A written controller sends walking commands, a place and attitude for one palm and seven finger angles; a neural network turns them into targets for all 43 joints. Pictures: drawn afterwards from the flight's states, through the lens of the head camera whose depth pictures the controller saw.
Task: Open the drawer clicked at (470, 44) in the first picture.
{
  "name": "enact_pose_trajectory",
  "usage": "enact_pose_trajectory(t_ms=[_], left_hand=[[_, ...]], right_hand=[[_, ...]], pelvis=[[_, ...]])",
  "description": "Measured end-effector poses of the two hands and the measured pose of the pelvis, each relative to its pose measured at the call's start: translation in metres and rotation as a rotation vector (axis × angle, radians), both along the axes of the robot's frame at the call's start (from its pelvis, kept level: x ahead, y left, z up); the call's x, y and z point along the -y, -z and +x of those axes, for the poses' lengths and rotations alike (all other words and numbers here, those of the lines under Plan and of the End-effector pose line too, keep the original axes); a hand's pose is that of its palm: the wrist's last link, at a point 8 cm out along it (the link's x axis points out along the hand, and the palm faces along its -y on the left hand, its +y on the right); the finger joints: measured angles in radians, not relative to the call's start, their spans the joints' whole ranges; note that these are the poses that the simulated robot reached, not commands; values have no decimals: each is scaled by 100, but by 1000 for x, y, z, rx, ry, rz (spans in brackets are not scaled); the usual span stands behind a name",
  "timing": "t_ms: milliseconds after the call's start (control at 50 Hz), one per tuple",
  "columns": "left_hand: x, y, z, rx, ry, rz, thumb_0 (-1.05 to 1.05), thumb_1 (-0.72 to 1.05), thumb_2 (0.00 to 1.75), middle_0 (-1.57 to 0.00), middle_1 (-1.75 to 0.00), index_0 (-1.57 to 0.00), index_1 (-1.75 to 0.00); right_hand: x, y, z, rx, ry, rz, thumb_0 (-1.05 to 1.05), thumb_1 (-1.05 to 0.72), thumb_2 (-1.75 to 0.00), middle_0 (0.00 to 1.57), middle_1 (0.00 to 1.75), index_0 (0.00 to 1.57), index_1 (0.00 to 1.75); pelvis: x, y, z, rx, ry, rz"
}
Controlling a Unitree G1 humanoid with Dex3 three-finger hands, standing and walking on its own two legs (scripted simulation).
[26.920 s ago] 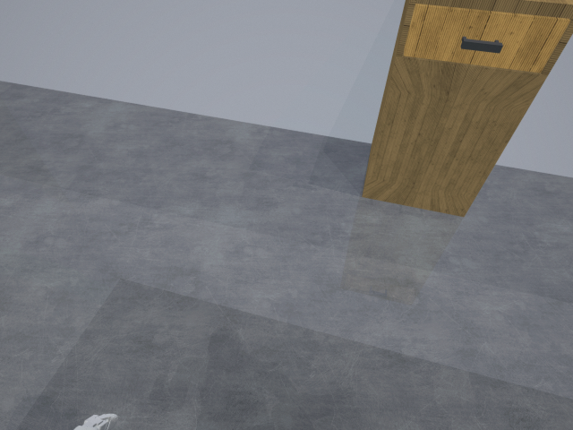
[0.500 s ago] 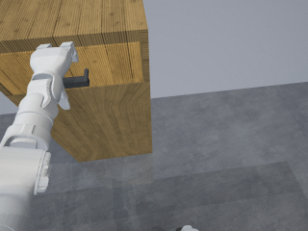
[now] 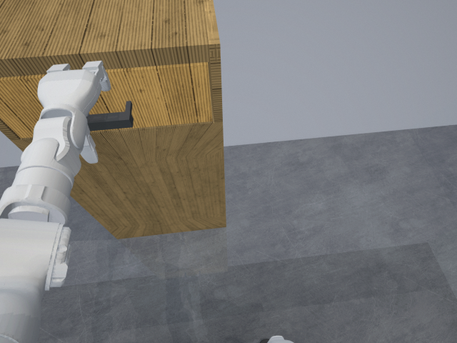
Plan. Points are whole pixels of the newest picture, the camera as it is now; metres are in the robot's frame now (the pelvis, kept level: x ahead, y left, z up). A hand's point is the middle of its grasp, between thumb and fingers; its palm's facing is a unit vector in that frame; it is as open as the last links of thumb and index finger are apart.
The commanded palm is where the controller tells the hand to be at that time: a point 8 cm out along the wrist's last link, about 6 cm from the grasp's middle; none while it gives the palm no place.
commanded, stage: re-aim the fingers above the handle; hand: left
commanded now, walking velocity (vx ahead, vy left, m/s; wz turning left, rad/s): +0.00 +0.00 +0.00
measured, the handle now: (103, 114) +0.55 +0.24 +0.04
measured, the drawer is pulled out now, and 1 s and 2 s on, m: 0.00 0.00 0.00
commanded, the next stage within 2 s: lower the fingers behind the handle in 0.22 s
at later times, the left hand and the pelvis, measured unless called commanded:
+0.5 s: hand (91, 118) +0.50 +0.23 +0.09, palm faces -0.06 +0.01 -1.00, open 13.8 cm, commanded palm +0.48 +0.24 +0.14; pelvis +0.00 +0.00 +0.00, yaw +0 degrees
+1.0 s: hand (97, 132) +0.50 +0.24 +0.05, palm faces -0.06 -0.01 -1.00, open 13.8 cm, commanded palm +0.47 +0.24 +0.10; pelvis +0.00 +0.00 -0.01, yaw +0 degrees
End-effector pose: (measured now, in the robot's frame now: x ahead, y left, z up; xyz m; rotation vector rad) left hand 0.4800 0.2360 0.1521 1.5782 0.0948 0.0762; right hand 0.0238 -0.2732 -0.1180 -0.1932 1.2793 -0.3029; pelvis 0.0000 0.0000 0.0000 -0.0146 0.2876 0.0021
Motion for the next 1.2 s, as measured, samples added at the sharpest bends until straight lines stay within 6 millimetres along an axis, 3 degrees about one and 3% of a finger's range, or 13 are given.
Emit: enact_pose_trajectory(t_ms=[240,380,620,740,1200], left_hand=[[10,1,-5,-18,57,-7,0,-49,30,-32,-120,-32,-120],[3,2,-1,-9,10,14,0,-49,30,-32,-120,-32,-120],[9,21,3,-36,61,-15,0,-49,30,-32,-120,-32,-120],[3,32,1,-25,30,-3,0,-49,30,-32,-120,-32,-120],[-1,59,-5,-43,32,-11,0,-49,30,-32,-120,-32,-120]], right_hand=[[-7,3,0,-5,-4,18,0,-90,-89,21,30,20,30],[-8,3,0,4,-4,19,0,-90,-89,21,30,20,30],[-3,1,-15,-39,11,-8,0,-90,-89,21,30,20,30],[-4,4,-20,-60,16,0,0,-90,-89,21,30,20,30],[-8,10,-22,-64,3,-4,0,-90,-89,21,30,20,30]], pelvis=[[-1,-1,0,14,-6,1],[-2,0,-2,5,-3,2],[-3,3,0,-21,4,-1],[-3,5,0,-30,4,-2],[-6,13,-6,-57,1,-7]])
